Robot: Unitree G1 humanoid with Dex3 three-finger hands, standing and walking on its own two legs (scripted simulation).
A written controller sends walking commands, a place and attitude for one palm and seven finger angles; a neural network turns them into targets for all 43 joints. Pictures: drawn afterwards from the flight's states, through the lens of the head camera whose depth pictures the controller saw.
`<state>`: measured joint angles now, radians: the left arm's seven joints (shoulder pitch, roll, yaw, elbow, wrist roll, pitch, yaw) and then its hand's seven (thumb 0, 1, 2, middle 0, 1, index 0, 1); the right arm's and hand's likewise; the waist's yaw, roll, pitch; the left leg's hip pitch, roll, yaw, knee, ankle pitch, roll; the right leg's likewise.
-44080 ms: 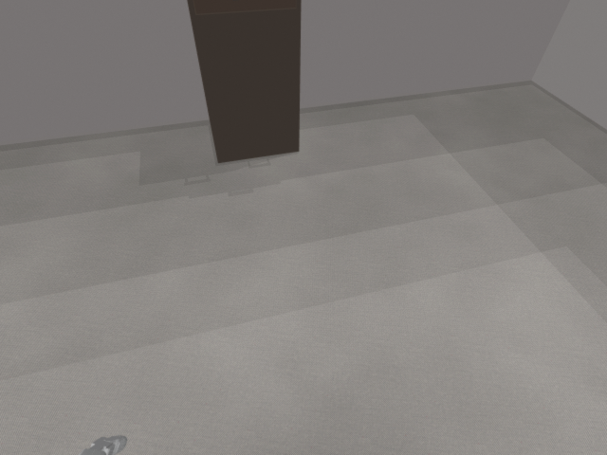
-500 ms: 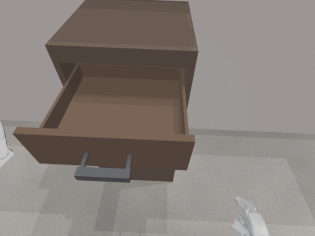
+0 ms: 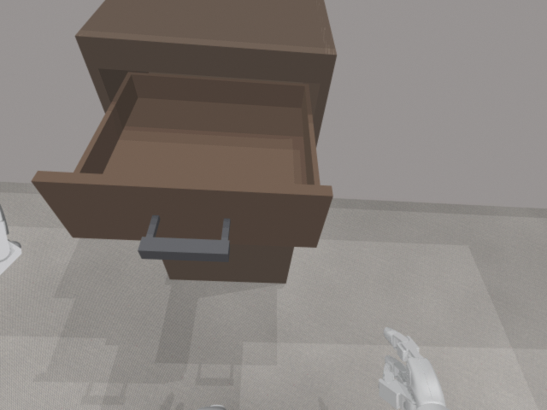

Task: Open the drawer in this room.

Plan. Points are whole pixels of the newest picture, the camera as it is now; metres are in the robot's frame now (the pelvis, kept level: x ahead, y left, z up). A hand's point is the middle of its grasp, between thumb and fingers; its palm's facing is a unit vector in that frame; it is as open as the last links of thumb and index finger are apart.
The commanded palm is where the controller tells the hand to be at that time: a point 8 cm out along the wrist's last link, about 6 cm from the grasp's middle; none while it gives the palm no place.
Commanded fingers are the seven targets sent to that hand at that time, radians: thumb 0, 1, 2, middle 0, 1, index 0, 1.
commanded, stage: step back with the hand held close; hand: left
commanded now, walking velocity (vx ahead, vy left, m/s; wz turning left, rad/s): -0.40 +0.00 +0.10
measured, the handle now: (188, 236) +0.34 +0.16 +0.05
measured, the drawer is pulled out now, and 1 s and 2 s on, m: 0.29 0.29 0.29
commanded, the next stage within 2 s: stop stepping back and stand still in 0.08 s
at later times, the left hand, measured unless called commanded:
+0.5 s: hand out of the picture +0.03 +0.22 +0.22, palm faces +0.54 -0.77 -0.35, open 7.4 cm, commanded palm -0.04 +0.25 +0.24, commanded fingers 0.00 0.90 0.90 -0.20 -0.30 -0.20 -0.30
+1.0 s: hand out of the picture -0.03 +0.20 +0.22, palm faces +0.47 -0.79 -0.39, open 7.4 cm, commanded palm -0.10 +0.25 +0.24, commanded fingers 0.00 0.90 0.90 -0.20 -0.30 -0.20 -0.30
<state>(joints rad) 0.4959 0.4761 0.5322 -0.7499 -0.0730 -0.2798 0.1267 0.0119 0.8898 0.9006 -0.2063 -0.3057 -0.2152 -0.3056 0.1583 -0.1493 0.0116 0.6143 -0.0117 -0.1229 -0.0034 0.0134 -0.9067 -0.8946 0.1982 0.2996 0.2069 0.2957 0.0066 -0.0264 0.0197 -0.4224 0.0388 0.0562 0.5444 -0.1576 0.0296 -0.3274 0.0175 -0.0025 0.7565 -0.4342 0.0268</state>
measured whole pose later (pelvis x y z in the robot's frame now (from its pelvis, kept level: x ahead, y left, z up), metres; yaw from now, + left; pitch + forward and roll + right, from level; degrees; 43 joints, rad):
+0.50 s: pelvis -0.15 -0.04 +0.00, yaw +5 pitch -1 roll +1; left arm 0.48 0.36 0.42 -0.58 -0.06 -0.21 0.18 0.01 0.89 0.90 -0.21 -0.31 -0.21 -0.31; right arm 0.25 -0.28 -0.05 0.64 0.02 -0.08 -0.06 0.02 -0.91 -0.90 0.19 0.30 0.20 0.29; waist -0.03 -0.03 -0.03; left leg -0.11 0.02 0.02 0.44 -0.33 -0.01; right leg -0.32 -0.05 -0.10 0.55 -0.22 -0.03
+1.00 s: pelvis -0.21 -0.04 +0.00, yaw +4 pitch -2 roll +0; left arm 0.49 0.43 0.43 -0.72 -0.02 -0.21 0.15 0.01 0.89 0.90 -0.21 -0.31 -0.21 -0.31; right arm 0.24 -0.16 0.01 0.62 0.00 -0.10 -0.01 0.01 -0.91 -0.89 0.20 0.30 0.21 0.30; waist -0.03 -0.07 0.01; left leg -0.29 0.01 0.04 0.60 -0.27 0.03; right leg -0.56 0.04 0.00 1.17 -0.41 0.00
